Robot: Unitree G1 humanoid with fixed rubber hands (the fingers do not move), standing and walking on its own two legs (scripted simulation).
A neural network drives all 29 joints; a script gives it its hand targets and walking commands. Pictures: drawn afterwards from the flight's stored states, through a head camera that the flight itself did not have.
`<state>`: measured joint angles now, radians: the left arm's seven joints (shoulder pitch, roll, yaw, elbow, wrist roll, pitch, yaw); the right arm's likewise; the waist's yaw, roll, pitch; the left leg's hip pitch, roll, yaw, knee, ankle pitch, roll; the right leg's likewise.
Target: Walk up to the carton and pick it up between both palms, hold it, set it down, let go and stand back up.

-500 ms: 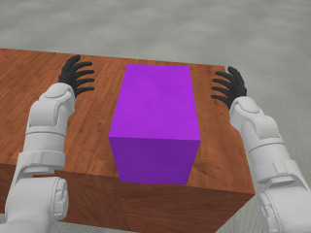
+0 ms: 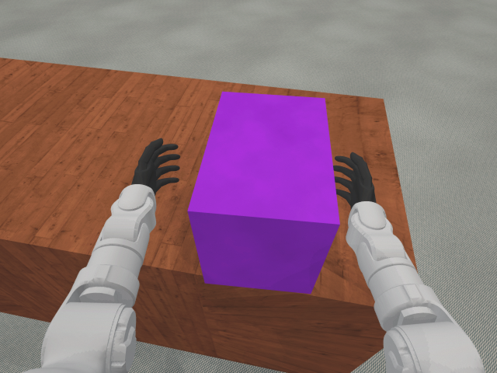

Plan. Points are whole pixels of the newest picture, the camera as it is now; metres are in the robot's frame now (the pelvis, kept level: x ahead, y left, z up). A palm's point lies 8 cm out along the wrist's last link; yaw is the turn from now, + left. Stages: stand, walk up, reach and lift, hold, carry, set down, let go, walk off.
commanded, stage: reach and lift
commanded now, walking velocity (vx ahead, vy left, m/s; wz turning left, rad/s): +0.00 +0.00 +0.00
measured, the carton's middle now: (265, 190) +0.44 +0.00 +0.04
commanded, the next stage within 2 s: none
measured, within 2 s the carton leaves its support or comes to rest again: neither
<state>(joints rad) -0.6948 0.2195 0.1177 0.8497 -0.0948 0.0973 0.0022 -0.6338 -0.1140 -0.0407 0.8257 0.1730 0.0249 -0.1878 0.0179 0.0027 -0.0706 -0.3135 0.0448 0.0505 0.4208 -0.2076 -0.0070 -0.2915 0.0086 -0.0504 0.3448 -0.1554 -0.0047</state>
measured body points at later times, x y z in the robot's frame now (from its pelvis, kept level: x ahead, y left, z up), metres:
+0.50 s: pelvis -0.01 +0.00 -0.01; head +0.01 +0.02 +0.44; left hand +0.42 +0.17 +0.08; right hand +0.40 -0.14 +0.07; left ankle +0.00 +0.12 -0.74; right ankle +0.01 -0.12 -0.74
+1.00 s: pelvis +0.00 +0.01 +0.00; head +0.02 +0.03 +0.45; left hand +0.41 +0.16 +0.08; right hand +0.39 -0.13 +0.07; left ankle +0.00 +0.12 -0.74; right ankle +0.01 -0.12 -0.74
